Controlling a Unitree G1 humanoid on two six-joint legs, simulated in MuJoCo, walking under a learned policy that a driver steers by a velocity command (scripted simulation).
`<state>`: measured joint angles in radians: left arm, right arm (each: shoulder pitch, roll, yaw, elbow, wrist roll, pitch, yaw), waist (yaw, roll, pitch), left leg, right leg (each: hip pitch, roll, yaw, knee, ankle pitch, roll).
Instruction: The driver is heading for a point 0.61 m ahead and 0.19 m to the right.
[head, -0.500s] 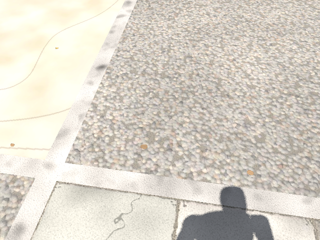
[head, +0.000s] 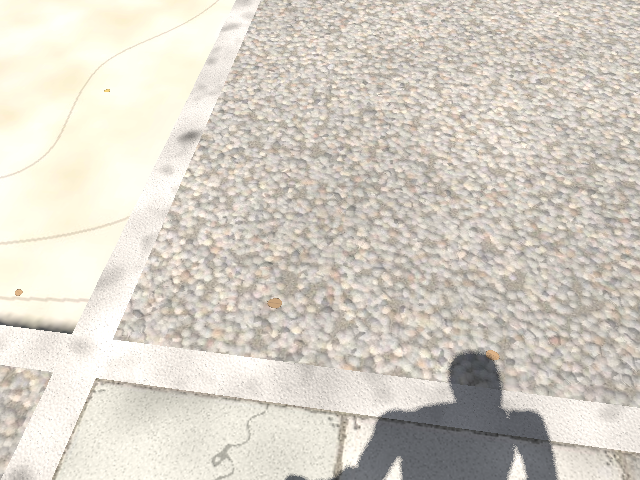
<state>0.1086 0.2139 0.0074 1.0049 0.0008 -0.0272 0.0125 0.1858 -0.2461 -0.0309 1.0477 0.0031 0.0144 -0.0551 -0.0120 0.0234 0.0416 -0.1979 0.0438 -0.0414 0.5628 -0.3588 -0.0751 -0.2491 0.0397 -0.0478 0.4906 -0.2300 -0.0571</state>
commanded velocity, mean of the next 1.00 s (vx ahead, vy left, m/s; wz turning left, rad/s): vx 0.30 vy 0.00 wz -0.13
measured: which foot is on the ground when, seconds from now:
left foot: up 0.00-0.00, down 0.02-0.86, up 0.88-1.00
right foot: down 0.00-0.46, up 0.48-0.86, down 0.88-1.00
